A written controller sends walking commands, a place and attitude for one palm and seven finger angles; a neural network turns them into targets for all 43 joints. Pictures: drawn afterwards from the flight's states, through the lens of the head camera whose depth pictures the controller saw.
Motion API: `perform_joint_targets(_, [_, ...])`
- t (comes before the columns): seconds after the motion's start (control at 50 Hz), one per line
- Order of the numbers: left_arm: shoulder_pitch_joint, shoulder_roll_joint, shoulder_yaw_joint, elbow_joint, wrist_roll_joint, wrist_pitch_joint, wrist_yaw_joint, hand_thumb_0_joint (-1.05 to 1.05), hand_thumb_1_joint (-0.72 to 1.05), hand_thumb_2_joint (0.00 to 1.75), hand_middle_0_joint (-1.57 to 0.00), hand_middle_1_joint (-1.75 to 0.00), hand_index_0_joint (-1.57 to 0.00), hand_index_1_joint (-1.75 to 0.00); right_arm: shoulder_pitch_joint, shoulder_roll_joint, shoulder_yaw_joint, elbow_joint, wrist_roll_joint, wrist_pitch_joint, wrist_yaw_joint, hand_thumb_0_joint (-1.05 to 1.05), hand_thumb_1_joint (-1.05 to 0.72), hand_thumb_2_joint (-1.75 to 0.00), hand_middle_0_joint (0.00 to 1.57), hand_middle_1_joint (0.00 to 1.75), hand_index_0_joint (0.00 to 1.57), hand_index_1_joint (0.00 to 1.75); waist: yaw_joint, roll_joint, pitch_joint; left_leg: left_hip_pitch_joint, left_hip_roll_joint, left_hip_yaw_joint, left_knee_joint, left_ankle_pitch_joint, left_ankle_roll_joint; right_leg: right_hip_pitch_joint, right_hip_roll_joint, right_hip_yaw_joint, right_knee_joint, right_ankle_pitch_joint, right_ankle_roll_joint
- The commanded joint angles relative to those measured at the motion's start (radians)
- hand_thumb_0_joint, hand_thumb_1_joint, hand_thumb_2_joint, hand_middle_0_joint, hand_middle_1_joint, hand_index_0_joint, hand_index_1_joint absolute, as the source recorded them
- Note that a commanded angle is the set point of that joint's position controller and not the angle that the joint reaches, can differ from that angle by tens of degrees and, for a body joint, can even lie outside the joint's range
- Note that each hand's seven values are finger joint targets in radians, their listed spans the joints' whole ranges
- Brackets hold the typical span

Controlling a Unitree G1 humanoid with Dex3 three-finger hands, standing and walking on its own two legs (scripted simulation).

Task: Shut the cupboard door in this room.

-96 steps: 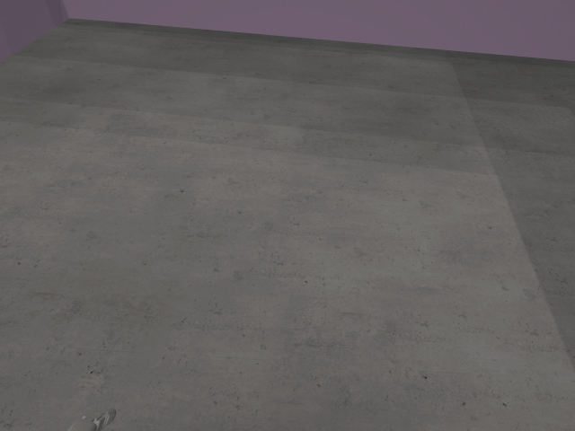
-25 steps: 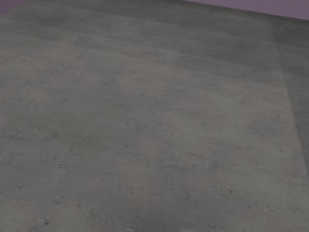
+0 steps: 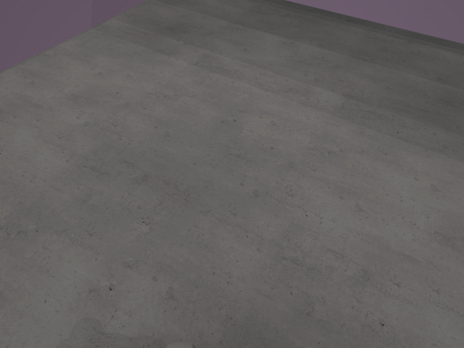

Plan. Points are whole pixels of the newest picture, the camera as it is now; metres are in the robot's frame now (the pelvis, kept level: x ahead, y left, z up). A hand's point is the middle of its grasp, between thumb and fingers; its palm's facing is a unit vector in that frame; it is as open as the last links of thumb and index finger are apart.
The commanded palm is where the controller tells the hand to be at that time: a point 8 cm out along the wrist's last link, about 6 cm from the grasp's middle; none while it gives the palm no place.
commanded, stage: turn or walk to find it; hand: left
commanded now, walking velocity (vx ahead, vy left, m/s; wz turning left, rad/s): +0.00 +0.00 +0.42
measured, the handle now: out of the picture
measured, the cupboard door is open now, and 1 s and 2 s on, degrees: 86 86 86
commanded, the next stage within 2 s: none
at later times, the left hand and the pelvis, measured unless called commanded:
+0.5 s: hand out of the picture +0.04 +0.23 -0.15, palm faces +0.20 -0.94 -0.27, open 7.4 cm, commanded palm none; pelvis -0.02 +0.01 +0.00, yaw +10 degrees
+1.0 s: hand out of the picture -0.11 +0.18 -0.17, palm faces +0.46 -0.86 -0.22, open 7.4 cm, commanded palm none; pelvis -0.05 -0.01 +0.00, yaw +25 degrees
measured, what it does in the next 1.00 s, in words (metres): steps on the spot, turning left: left foot, then right foot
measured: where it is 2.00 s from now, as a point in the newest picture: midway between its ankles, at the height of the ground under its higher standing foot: outside the picture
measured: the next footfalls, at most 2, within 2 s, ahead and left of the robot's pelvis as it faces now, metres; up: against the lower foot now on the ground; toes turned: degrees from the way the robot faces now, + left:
left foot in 0.06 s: +0.02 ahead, +0.13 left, +0.00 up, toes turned +5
right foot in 0.54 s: +0.04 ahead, -0.10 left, +0.00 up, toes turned +9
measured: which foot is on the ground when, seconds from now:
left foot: up 0.00-0.04, down 0.06-0.54, up 0.56-1.00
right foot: down 0.00-0.08, up 0.10-0.52, down 0.54-1.00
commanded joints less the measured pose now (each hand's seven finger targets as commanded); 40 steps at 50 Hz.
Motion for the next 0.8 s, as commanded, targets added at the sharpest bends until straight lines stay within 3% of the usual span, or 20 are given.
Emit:
perform_joint_targets(0.0, [0.04,0.231,0.063,-0.036,-0.005,-0.007,0.017,0.0,0.9,0.9,-0.2,-0.3,-0.2,-0.3,0.009,-0.052,-0.001,-0.077,0.008,-0.049,-0.004,0.0,-0.9,-0.9,0.2,0.3,0.2,0.3,-0.009,-0.166,-0.123,0.112,-0.028,0.066,-0.345,0.145,0.021,0.098,-0.195,0.11,0.005,0.594,-0.091])
perform_joint_targets(0.02, [0.033,0.211,0.059,-0.039,-0.014,-0.003,0.014,0.0,0.9,0.9,-0.2,-0.3,-0.2,-0.3,0.058,-0.091,-0.009,-0.064,0.005,-0.058,-0.004,0.0,-0.9,-0.9,0.2,0.3,0.2,0.3,-0.035,-0.064,-0.165,0.258,0.009,0.028,-0.459,0.318,0.036,0.022,-0.161,0.057,0.12,0.502,-0.039])
perform_joint_targets(0.04, [0.046,0.15,0.051,-0.068,-0.022,0.003,0.009,0.0,0.9,0.9,-0.2,-0.3,-0.2,-0.3,0.089,-0.19,-0.032,-0.063,-0.004,-0.07,-0.009,0.0,-0.9,-0.9,0.2,0.3,0.2,0.3,-0.049,0.212,-0.206,0.444,0.249,-0.261,-0.489,0.655,0.129,-0.234,-0.041,0.003,0.316,0.073,0.034])
perform_joint_targets(0.06, [0.002,0.112,0.027,-0.095,-0.015,0.01,0.01,0.0,0.9,0.9,-0.2,-0.3,-0.2,-0.3,0.133,-0.244,-0.042,-0.056,0.009,-0.062,-0.015,0.0,-0.9,-0.9,0.2,0.3,0.2,0.3,-0.063,0.302,-0.206,0.444,0.379,-0.369,-0.463,0.989,0.227,-0.331,0.011,0.063,0.456,-0.33,0.06])
perform_joint_targets(0.08, [-0.022,0.128,0.034,-0.098,-0.012,0.02,0.013,0.0,0.9,0.9,-0.2,-0.3,-0.2,-0.3,0.139,-0.227,-0.041,-0.05,0.002,-0.057,-0.02,0.0,-0.9,-0.9,0.2,0.3,0.2,0.3,-0.071,0.203,-0.19,0.395,0.381,-0.294,-0.446,0.961,0.27,-0.319,-0.004,0.116,0.537,-0.31,0.048])
perform_joint_targets(0.1, [-0.065,0.119,0.036,-0.079,-0.01,0.027,0.015,0.0,0.9,0.9,-0.2,-0.3,-0.2,-0.3,0.123,-0.184,-0.03,-0.039,-0.002,-0.066,-0.032,0.0,-0.9,-0.9,0.2,0.3,0.2,0.3,-0.072,0.245,-0.151,0.336,0.309,-0.276,-0.466,0.933,0.24,-0.334,-0.006,0.148,0.555,-0.249,0.054])
perform_joint_targets(0.12, [-0.069,0.128,0.044,-0.066,-0.013,0.028,0.01,0.0,0.9,0.9,-0.2,-0.3,-0.2,-0.3,0.072,-0.165,-0.023,-0.049,-0.004,-0.064,-0.038,0.0,-0.9,-0.9,0.2,0.3,0.2,0.3,-0.052,0.236,-0.112,0.316,0.274,-0.25,-0.463,0.895,0.226,-0.347,-0.008,0.152,0.591,-0.191,0.056])
perform_joint_targets(0.18, [-0.03,0.12,0.047,-0.041,-0.016,0.023,-0.004,0.0,0.9,0.9,-0.2,-0.3,-0.2,-0.3,0.025,-0.135,-0.011,-0.071,0.0,-0.073,-0.039,0.0,-0.9,-0.9,0.2,0.3,0.2,0.3,-0.019,0.179,-0.097,0.291,0.207,-0.177,-0.473,0.838,0.204,-0.33,0.003,0.137,0.602,-0.089,0.07])
perform_joint_targets(0.38, [-0.098,0.09,0.043,-0.082,-0.021,0.028,0.0,0.0,0.9,0.9,-0.2,-0.3,-0.2,-0.3,0.051,-0.137,-0.027,-0.079,-0.011,-0.06,-0.032,0.0,-0.9,-0.9,0.2,0.3,0.2,0.3,-0.04,0.163,-0.064,0.199,0.192,-0.315,-0.516,0.534,0.239,-0.218,0.047,0.134,0.306,-0.108,0.07])
perform_joint_targets(0.44, [-0.058,0.084,0.044,-0.08,-0.026,0.019,0.005,0.0,0.9,0.9,-0.2,-0.3,-0.2,-0.3,0.03,-0.144,-0.033,-0.088,-0.014,-0.054,-0.029,0.0,-0.9,-0.9,0.2,0.3,0.2,0.3,-0.022,0.181,-0.074,0.13,0.181,-0.351,-0.484,0.521,0.228,-0.101,0.076,0.125,0.163,-0.079,0.053])
perform_joint_targets(0.48, [-0.003,0.095,0.047,-0.068,-0.026,0.007,0.008,0.0,0.9,0.9,-0.2,-0.3,-0.2,-0.3,0.016,-0.133,-0.034,-0.093,-0.008,-0.052,-0.025,0.0,-0.9,-0.9,0.2,0.3,0.2,0.3,0.008,0.142,-0.101,0.064,0.142,-0.337,-0.418,0.486,0.191,0.04,0.083,0.119,-0.029,0.057,0.049])
perform_joint_targets(0.5, [0.029,0.121,0.054,-0.065,-0.023,-0.004,0.011,0.0,0.9,0.9,-0.2,-0.3,-0.2,-0.3,0.021,-0.111,-0.032,-0.096,-0.001,-0.053,-0.022,0.0,-0.9,-0.9,0.2,0.3,0.2,0.3,0.024,0.08,-0.121,-0.013,0.092,-0.303,-0.347,0.38,0.143,0.155,0.038,0.153,-0.163,0.137,0.043])
perform_joint_targets(0.52, [0.046,0.214,0.07,-0.068,-0.006,-0.017,0.02,0.0,0.9,0.9,-0.2,-0.3,-0.2,-0.3,0.057,-0.04,-0.021,-0.107,0.009,-0.053,-0.016,0.0,-0.9,-0.9,0.2,0.3,0.2,0.3,0.024,-0.185,-0.147,-0.185,-0.034,-0.162,-0.136,0.093,0.066,0.281,-0.198,0.389,-0.265,0.138,-0.025])
perform_joint_targets(0.54, [0.042,0.265,0.073,-0.083,-0.007,-0.014,0.019,0.0,0.9,0.9,-0.2,-0.3,-0.2,-0.3,0.037,-0.041,-0.025,-0.128,-0.001,-0.049,-0.02,0.0,-0.9,-0.9,0.2,0.3,0.2,0.3,0.035,-0.298,-0.114,-0.227,-0.097,-0.083,0.078,-0.153,0.031,0.162,-0.37,0.536,-0.288,0.244,-0.125])
perform_joint_targets(0.56, [0.007,0.239,0.069,-0.097,-0.012,-0.006,0.021,0.0,0.9,0.9,-0.2,-0.3,-0.2,-0.3,0.028,-0.077,-0.039,-0.123,-0.006,-0.037,-0.017,0.0,-0.9,-0.9,0.2,0.3,0.2,0.3,0.024,-0.176,-0.09,-0.182,-0.057,-0.116,0.219,-0.122,0.036,0.048,-0.367,0.461,-0.294,0.193,-0.168])
perform_joint_targets(0.58, [-0.057,0.198,0.069,-0.108,-0.013,-0.012,0.024,0.0,0.9,0.9,-0.2,-0.3,-0.2,-0.3,0.036,-0.076,-0.04,-0.099,-0.011,-0.023,-0.012,0.0,-0.9,-0.9,0.2,0.3,0.2,0.3,-0.003,-0.228,-0.05,-0.18,-0.031,-0.133,0.282,-0.066,0.037,-0.029,-0.294,0.406,-0.326,0.078,-0.145])
perform_joint_targets(0.6, [-0.095,0.177,0.058,-0.114,-0.013,-0.011,0.02,0.0,0.9,0.9,-0.2,-0.3,-0.2,-0.3,0.046,-0.071,-0.042,-0.073,-0.01,-0.017,-0.006,0.0,-0.9,-0.9,0.2,0.3,0.2,0.3,-0.02,-0.164,-0.008,-0.176,-0.027,-0.108,0.346,-0.003,0.03,-0.065,-0.246,0.356,-0.329,0.028,-0.126])
perform_joint_targets(0.64, [-0.114,0.135,0.042,-0.116,-0.016,-0.017,0.015,0.0,0.9,0.9,-0.2,-0.3,-0.2,-0.3,0.091,-0.054,-0.037,-0.044,-0.013,-0.014,0.002,0.0,-0.9,-0.9,0.2,0.3,0.2,0.3,-0.044,-0.123,0.003,-0.175,-0.016,-0.074,0.39,0.089,0.013,-0.06,-0.179,0.227,-0.299,0.089,-0.103])
perform_joint_targets(0.7, [-0.06,0.132,0.041,-0.096,-0.015,-0.022,0.017,0.0,0.9,0.9,-0.2,-0.3,-0.2,-0.3,0.089,-0.043,-0.032,-0.03,-0.012,-0.011,0.003,0.0,-0.9,-0.9,0.2,0.3,0.2,0.3,-0.027,-0.121,-0.023,-0.19,-0.006,-0.053,0.367,0.122,-0.008,0.015,-0.169,0.174,-0.284,0.149,-0.103])
perform_joint_targets(0.78, [0.006,0.149,0.049,-0.064,-0.008,-0.02,0.021,0.0,0.9,0.9,-0.2,-0.3,-0.2,-0.3,0.024,-0.04,-0.024,-0.045,-0.009,-0.011,0.0,0.0,-0.9,-0.9,0.2,0.3,0.2,0.3,0.008,-0.118,-0.029,-0.183,0.02,-0.032,0.24,0.054,-0.02,0.082,-0.22,0.179,-0.267,0.212,-0.14])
